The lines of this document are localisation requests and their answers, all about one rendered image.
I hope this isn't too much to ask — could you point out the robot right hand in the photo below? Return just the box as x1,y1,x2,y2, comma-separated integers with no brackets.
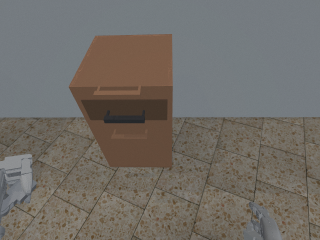
243,201,283,240

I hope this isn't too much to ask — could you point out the handle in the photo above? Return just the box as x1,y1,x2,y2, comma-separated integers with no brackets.
111,134,148,142
103,110,145,123
93,90,142,100

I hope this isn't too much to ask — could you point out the drawer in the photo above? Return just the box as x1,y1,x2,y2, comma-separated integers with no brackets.
81,99,168,121

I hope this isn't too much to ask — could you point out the cabinet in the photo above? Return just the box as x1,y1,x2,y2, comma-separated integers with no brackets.
69,34,173,168

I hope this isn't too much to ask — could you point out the robot left hand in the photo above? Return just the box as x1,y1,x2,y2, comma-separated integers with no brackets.
0,154,37,224

